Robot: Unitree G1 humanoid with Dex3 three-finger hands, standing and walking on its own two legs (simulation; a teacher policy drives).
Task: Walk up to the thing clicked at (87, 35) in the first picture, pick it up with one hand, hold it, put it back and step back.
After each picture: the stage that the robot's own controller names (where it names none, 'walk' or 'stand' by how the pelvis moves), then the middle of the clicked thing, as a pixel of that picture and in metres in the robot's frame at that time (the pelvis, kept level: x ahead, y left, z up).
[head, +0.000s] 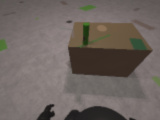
stand; (85, 34) +0.86 +0.12 +0.00
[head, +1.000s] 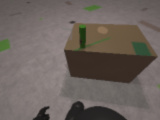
walk; (82, 37) +0.77 +0.17 +0.02
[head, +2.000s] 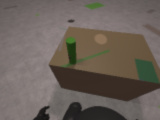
stand; (71, 52) +0.49 +0.21 +0.03
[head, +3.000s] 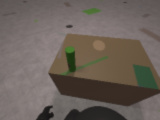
stand; (71, 60) +0.45 +0.19 +0.00
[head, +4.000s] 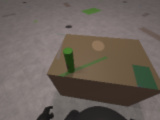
stand; (69, 61) +0.44 +0.21 +0.00
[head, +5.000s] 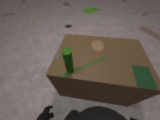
stand; (68, 62) +0.43 +0.21 +0.00
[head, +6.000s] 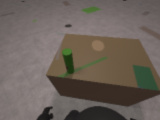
stand; (69, 62) +0.42 +0.21 +0.00
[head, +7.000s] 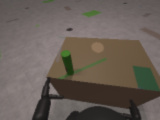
rise first; (68, 64) +0.42 +0.23 +0.00
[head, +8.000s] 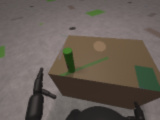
go down; (69, 61) +0.44 +0.23 +0.01
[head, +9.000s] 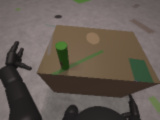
go down; (63, 58) +0.42 +0.21 +0.03
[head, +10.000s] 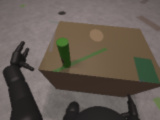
close in; (65, 55) +0.43 +0.21 +0.05
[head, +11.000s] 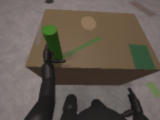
close; (54, 46) +0.45 +0.23 +0.09
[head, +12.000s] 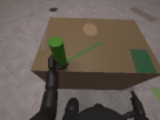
lift; (59, 56) +0.39 +0.20 +0.09
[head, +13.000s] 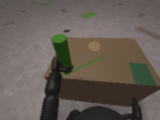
lift; (64, 57) +0.32 +0.18 +0.20
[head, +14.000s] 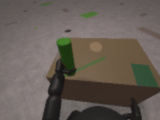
hold; (67, 59) +0.33 +0.16 +0.18
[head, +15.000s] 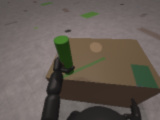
hold; (65, 58) +0.33 +0.18 +0.19
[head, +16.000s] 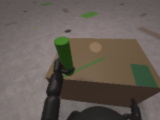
crouch; (66, 59) +0.32 +0.17 +0.18
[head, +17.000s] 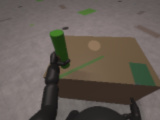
crouch; (61, 52) +0.38 +0.21 +0.18
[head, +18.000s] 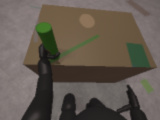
lower; (50, 45) +0.46 +0.24 +0.08
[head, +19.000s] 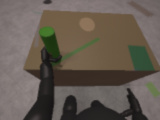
lower; (52, 48) +0.44 +0.24 +0.08
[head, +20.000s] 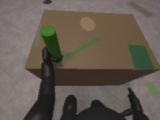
lower; (53, 48) +0.45 +0.23 +0.09
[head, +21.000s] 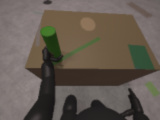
lower; (54, 48) +0.44 +0.23 +0.09
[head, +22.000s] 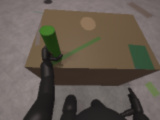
loosen; (53, 47) +0.45 +0.23 +0.09
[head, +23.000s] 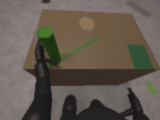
withdraw; (52, 48) +0.44 +0.24 +0.09
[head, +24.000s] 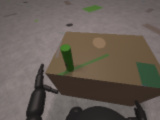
sink last; (68, 59) +0.43 +0.23 +0.04
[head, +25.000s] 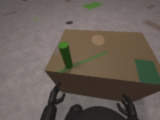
stand; (66, 57) +0.45 +0.24 +0.04
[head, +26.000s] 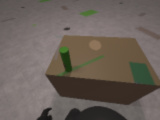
stand; (66, 60) +0.45 +0.24 +0.01
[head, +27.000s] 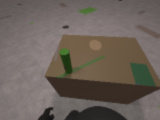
stand; (66, 62) +0.43 +0.23 +0.00
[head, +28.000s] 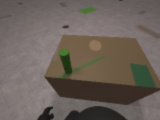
stand; (66, 63) +0.42 +0.23 +0.00
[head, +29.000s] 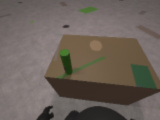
stand; (67, 63) +0.42 +0.22 +0.00
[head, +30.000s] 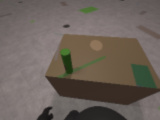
stand; (67, 62) +0.42 +0.22 +0.00
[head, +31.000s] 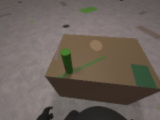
walk; (67, 62) +0.42 +0.22 +0.00
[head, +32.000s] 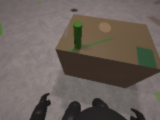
walk; (77, 37) +0.64 +0.18 +0.02
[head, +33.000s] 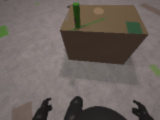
walk; (77, 16) +0.96 +0.27 +0.03
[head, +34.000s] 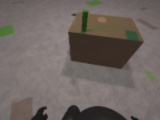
stand; (84, 21) +1.08 +0.18 +0.02
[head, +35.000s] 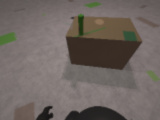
stand; (81, 25) +1.05 +0.21 +0.00
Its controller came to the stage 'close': yes
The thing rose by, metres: 0.21
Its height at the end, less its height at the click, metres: +0.00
